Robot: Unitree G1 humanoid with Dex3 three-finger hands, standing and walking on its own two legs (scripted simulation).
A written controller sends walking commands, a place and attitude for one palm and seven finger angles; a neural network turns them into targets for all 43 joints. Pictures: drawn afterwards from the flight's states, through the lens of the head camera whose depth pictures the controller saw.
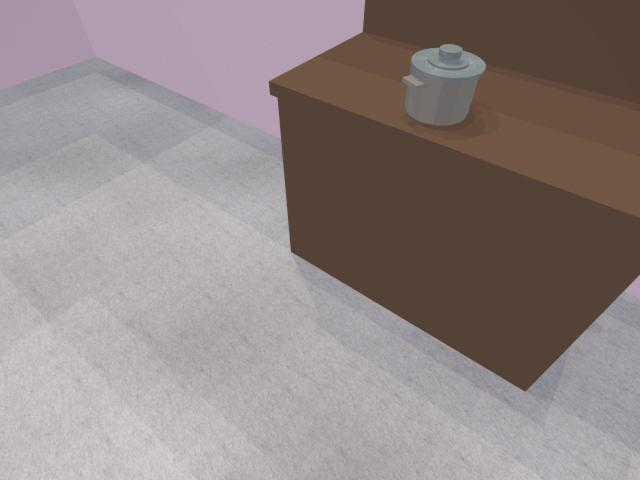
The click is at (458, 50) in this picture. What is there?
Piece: lid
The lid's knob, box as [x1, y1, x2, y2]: [438, 44, 462, 59]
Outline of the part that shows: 440,46 438,54 444,58 458,58 461,54 462,49 457,45 444,44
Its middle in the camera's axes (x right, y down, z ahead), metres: +0.29 -0.43 +0.88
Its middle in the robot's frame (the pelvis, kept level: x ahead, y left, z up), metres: +0.97 -0.25 +0.13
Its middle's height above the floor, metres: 0.91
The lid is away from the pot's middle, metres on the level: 0.00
